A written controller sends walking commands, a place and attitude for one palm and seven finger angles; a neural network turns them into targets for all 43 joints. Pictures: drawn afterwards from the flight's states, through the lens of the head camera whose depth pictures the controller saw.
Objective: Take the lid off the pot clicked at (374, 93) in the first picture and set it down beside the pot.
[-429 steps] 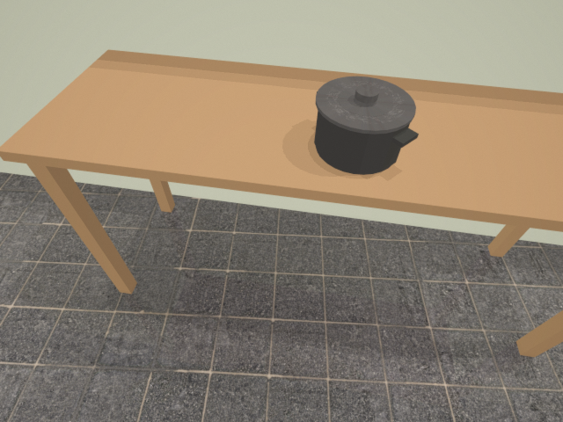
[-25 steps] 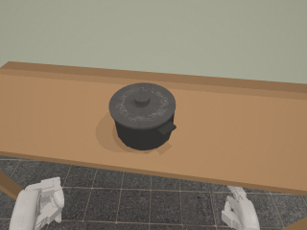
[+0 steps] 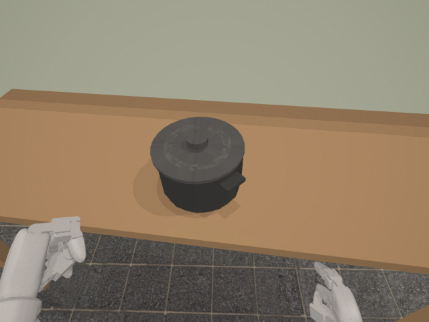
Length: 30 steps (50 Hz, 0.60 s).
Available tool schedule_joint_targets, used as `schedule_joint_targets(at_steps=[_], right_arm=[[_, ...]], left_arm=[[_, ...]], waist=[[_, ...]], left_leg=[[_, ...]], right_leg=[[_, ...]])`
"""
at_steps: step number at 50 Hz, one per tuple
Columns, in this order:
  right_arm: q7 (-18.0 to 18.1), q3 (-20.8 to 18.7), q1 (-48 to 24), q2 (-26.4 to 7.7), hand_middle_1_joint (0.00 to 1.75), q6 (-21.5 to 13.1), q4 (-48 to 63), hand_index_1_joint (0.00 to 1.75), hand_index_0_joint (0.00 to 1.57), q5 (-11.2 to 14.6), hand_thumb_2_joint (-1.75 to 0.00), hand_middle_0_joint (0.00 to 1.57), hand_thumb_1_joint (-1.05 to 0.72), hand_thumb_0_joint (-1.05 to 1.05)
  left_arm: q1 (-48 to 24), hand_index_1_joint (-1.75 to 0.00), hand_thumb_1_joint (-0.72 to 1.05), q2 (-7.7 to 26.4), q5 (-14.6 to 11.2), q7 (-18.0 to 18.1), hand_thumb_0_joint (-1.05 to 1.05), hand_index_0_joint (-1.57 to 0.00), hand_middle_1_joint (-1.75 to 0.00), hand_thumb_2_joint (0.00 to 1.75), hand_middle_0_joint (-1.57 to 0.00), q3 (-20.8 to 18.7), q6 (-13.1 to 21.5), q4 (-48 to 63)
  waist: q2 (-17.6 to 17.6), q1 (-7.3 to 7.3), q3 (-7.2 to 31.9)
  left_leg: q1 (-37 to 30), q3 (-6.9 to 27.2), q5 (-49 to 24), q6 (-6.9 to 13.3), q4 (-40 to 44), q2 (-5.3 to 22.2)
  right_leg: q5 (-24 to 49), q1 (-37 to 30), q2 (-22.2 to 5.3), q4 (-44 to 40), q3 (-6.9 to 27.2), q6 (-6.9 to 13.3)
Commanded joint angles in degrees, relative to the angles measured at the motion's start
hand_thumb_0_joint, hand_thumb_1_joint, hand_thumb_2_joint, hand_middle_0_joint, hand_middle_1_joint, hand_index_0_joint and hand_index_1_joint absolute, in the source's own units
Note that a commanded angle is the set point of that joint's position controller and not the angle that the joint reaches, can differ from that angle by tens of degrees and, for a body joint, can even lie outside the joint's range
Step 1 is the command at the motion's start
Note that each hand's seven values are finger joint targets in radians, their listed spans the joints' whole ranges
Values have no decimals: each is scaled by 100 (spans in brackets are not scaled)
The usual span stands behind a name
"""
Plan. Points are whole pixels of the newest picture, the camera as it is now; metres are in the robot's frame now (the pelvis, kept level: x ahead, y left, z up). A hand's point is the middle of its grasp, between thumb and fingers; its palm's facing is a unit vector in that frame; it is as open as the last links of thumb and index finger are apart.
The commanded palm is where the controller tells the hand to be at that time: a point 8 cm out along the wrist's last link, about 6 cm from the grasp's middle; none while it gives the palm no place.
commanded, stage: reach forward and open the fingers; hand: left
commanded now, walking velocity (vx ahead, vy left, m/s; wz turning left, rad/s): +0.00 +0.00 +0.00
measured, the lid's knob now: (197, 139) +0.46 +0.10 +0.10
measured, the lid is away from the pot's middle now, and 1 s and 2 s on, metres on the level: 0.00 0.00 0.00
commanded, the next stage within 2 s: move the open hand above the knob in 1.04 s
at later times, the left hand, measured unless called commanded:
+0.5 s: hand (58, 241) +0.19 +0.26 +0.12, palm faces -0.22 -0.03 -0.97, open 4.8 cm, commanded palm +0.18 +0.26 +0.18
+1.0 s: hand (72, 199) +0.24 +0.26 +0.16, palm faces -0.12 -0.02 -0.99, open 10.1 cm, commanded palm +0.22 +0.25 +0.22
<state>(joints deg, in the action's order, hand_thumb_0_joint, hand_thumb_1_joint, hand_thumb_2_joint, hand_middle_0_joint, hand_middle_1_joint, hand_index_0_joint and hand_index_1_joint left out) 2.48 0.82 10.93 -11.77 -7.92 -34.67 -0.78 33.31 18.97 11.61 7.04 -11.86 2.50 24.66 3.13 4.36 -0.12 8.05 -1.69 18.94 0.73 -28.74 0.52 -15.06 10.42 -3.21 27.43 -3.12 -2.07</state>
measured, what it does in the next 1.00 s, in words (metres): stands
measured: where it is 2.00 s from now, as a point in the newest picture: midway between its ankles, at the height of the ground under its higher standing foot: outside the picture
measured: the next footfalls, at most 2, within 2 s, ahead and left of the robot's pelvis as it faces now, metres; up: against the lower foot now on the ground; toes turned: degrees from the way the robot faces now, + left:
none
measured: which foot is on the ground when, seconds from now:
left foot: down 0.00-1.00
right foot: down 0.00-1.00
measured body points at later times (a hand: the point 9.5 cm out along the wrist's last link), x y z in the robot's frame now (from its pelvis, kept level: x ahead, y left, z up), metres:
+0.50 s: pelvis -0.02 -0.01 +0.01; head +0.00 -0.06 +0.45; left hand +0.19 +0.26 +0.18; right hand +0.20 -0.23 -0.09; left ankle -0.04 +0.11 -0.74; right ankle -0.01 -0.14 -0.74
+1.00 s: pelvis -0.05 +0.00 +0.00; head -0.04 -0.05 +0.45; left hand +0.24 +0.25 +0.21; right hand +0.17 -0.21 -0.09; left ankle -0.04 +0.11 -0.74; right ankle +0.00 -0.14 -0.74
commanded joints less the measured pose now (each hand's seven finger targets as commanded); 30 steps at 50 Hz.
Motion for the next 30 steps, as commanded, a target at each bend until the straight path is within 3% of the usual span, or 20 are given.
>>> schedule_joint_targets(at_steps=[1,3,4,5,6,8,12,13,16,17,19,21,23,26,27,30], right_arm=[[-161,-194,-1059,-809,30,421,1275,30,20,22,-90,20,-90,0],[-215,-167,-1139,-898,30,789,1306,30,20,40,-90,20,-90,0],[-213,-150,-1227,-930,30,905,1314,30,20,65,-90,20,-90,0],[-201,-168,-1276,-957,30,968,1301,30,20,103,-90,20,-90,0],[-196,-148,-1484,-936,30,970,1370,30,20,188,-90,20,-90,0],[-159,-178,-1304,-950,30,944,1292,30,20,217,-90,20,-90,0],[-120,-192,-1175,-989,30,857,1237,30,20,243,-90,20,-90,0],[-93,-203,-1128,-1041,30,860,1178,30,20,242,-90,20,-90,0],[-79,-195,-1189,-1030,30,792,1230,30,20,263,-90,20,-90,0],[-68,-186,-1035,-993,30,815,1197,30,20,224,-90,20,-90,0],[-62,-227,-924,-1001,30,812,1153,30,20,241,-90,20,-90,0],[-107,-230,-1024,-974,30,777,1240,30,20,267,-90,20,-90,0],[-107,-251,-938,-1006,30,800,1198,30,20,258,-90,20,-90,0],[-142,-239,-1091,-1021,30,762,1251,30,20,301,-90,20,-90,0],[-126,-222,-1041,-1018,30,768,1225,30,20,281,-90,20,-90,0],[-105,-232,-1014,-1042,30,758,1173,30,20,293,-90,20,-90,0]], left_arm=[[73,-136,78,1841,2488,387,0,-125,-136,95,-125,-543,-582,1482],[-155,-129,71,2118,3168,220,0,-123,-129,99,-123,-446,-921,1293],[-475,-125,68,2200,3389,84,0,-122,-125,101,-122,-343,-1030,1105],[-733,-122,65,2444,3552,-60,0,-121,-122,103,-121,-406,-1078,1063],[-815,-118,61,2517,3548,-234,0,-120,-118,106,-120,-411,-1097,1109],[-706,-111,55,2623,3467,-642,0,-118,-111,110,-118,-310,-1017,876],[-1114,-97,42,2888,3150,-1407,0,-113,-97,117,-113,-294,-755,790],[-1269,-93,39,3208,3119,-1533,0,-112,-93,118,-112,-527,-675,702],[-1547,-83,30,3629,3061,-1882,0,-108,-83,122,-108,-892,-437,665],[-1773,-79,27,3481,3028,-1968,0,-107,-79,122,-107,-745,-329,608],[-1908,-72,21,3381,2926,-2029,0,-104,-72,124,-104,-714,-172,328],[-1830,-65,16,3475,2877,-2024,0,-102,-65,125,-102,-919,-102,278],[-2285,-58,10,3309,2826,-2035,0,-99,-58,126,-99,-662,-32,255],[-2585,-47,2,3552,2913,-1987,0,-95,-47,128,-95,-813,-96,199],[-3110,-44,-1,3532,2944,-2009,0,-94,-44,129,-94,-635,-58,298],[-3379,-33,-10,3555,2982,-2029,0,-90,-33,132,-90,-566,-150,-58]], waist=[[661,221,458],[262,161,582],[47,110,572],[103,86,689],[226,80,849],[109,57,1124],[-177,-79,1034],[-187,-85,980],[-92,-49,930],[-61,-79,999],[-107,-91,815],[-130,-18,888],[-78,-77,965],[-24,-22,983],[53,-65,1159],[132,-29,1017]], left_leg=[[720,55,-1995,-84,461,132],[756,12,-1866,-49,441,84],[733,39,-1706,-13,456,55],[609,52,-1699,23,457,60],[474,94,-1765,40,435,75],[300,119,-2090,103,405,34],[239,149,-2465,175,392,-20],[223,171,-2485,180,422,-18],[127,189,-2644,199,388,-28],[125,169,-2661,199,427,-72],[85,152,-2517,186,489,-74],[46,179,-2539,179,479,-78],[51,133,-2294,160,586,-107],[28,169,-2176,157,616,-107],[50,141,-2095,156,691,-150],[99,147,-1875,142,795,-148]], right_leg=[[832,-60,325,17,46,508],[893,-97,322,-21,140,509],[843,-54,308,-100,181,484],[890,-95,288,-161,217,454],[1016,-218,292,-154,242,444],[1336,-337,214,-209,120,331],[1859,-348,176,-336,5,201],[1893,-342,174,-388,10,182],[2103,-377,175,-464,44,172],[2018,-405,144,-479,-63,146],[1857,-236,161,-597,-116,132],[1878,-313,215,-605,-65,177],[1621,-312,162,-647,-141,142],[1478,-352,226,-658,-72,203],[1353,-430,154,-654,-111,181],[1083,-341,167,-705,-120,196]])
